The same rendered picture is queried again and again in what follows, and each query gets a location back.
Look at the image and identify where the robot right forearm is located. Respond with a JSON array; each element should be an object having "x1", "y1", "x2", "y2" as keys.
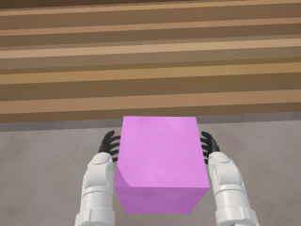
[{"x1": 208, "y1": 152, "x2": 260, "y2": 226}]

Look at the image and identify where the carton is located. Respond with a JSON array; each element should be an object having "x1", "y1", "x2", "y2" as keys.
[{"x1": 114, "y1": 116, "x2": 210, "y2": 214}]

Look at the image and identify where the robot left forearm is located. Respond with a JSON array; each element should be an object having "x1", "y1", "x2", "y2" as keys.
[{"x1": 74, "y1": 153, "x2": 115, "y2": 226}]

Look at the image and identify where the right robot hand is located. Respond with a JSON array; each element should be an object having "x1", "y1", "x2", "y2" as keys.
[{"x1": 199, "y1": 131, "x2": 220, "y2": 165}]

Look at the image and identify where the left robot hand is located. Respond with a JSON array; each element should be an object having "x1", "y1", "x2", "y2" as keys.
[{"x1": 98, "y1": 130, "x2": 121, "y2": 163}]

